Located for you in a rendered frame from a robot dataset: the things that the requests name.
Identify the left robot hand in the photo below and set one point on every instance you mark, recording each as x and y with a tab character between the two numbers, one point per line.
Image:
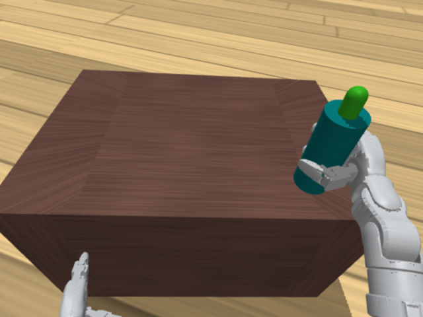
75	294

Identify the right robot arm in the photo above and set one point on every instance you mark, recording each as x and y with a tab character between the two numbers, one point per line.
392	249

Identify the right robot hand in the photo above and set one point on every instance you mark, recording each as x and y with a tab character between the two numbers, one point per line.
366	159

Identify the bottle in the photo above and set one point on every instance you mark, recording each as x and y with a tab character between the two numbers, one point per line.
339	128

